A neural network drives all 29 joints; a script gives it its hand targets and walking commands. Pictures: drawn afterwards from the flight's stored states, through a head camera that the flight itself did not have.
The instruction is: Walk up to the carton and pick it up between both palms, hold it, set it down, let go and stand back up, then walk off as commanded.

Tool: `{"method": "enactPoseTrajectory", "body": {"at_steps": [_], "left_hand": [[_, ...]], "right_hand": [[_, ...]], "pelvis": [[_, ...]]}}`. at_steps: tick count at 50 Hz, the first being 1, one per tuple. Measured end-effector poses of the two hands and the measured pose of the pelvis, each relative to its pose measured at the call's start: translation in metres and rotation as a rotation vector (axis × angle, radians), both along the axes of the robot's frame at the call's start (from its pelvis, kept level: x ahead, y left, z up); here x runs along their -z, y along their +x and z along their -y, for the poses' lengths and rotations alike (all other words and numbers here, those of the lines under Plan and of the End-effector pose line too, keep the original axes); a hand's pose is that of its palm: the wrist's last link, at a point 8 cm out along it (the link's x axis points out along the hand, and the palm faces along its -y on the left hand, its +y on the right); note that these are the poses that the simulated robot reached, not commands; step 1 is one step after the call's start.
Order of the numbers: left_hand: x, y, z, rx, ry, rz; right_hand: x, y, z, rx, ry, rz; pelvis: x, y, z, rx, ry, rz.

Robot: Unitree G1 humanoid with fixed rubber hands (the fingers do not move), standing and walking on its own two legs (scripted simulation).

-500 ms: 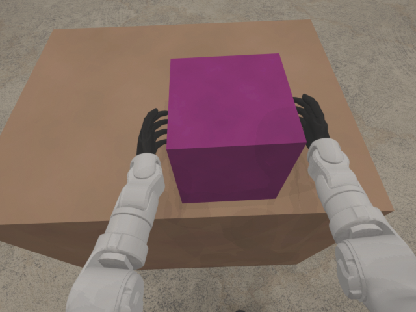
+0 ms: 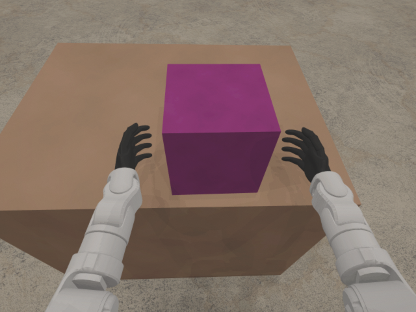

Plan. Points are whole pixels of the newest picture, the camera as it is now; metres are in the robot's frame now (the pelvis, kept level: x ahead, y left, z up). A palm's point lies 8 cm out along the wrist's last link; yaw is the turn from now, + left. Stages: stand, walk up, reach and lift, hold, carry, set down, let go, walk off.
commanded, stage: set down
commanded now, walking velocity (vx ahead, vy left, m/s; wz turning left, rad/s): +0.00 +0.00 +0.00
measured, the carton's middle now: (214, 131) +0.50 +0.02 +0.05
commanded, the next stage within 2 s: none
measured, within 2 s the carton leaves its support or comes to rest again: neither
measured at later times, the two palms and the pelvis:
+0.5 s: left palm (117, 194) +0.32 +0.19 +0.06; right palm (333, 197) +0.34 -0.20 +0.07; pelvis +0.03 +0.00 +0.01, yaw +1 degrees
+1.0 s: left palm (99, 224) +0.26 +0.20 +0.07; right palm (350, 239) +0.26 -0.20 +0.07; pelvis +0.03 +0.01 +0.01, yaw -1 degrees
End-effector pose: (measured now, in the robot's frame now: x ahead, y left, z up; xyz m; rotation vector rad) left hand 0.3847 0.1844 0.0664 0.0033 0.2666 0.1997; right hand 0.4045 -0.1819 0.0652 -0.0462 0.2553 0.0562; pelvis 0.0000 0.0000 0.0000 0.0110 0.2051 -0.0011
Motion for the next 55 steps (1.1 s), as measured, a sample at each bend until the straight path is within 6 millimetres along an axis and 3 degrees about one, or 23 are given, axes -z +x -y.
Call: {"method": "enactPoseTrajectory", "body": {"at_steps": [5,15,19,22,36,48,55], "left_hand": [[0.0,-0.013,0.005,0.012,0.005,-0.029],[0.006,-0.037,-0.001,-0.002,-0.006,-0.052],[0.002,-0.054,0.0,0.023,-0.01,-0.047],[0.011,-0.058,-0.001,0.032,-0.026,-0.088],[-0.012,-0.07,0.008,0.077,-0.033,-0.059],[-0.004,-0.12,-0.014,-0.026,-0.008,-0.096],[-0.007,-0.13,-0.012,-0.02,0.0,-0.091]], "right_hand": [[0.003,-0.011,-0.004,0.001,0.003,-0.006],[0.0,-0.03,0.014,0.032,0.01,0.001],[0.0,-0.046,0.015,0.012,0.001,0.004],[0.004,-0.055,0.02,0.035,-0.012,-0.016],[-0.004,-0.089,0.024,0.064,0.022,0.003],[-0.004,-0.141,0.024,0.073,0.023,-0.016],[-0.005,-0.152,0.023,0.083,0.037,-0.012]], "pelvis": [[-0.003,0.001,0.0,-0.011,0.0,0.058],[-0.007,0.011,0.001,-0.016,0.002,0.106],[-0.01,0.018,0.001,-0.024,0.0,0.158],[-0.01,0.022,0.0,-0.026,0.004,0.157],[-0.012,0.032,-0.01,-0.005,0.001,0.206],[-0.015,0.032,-0.013,0.016,0.002,0.252],[-0.016,0.031,-0.015,0.034,0.003,0.259]]}}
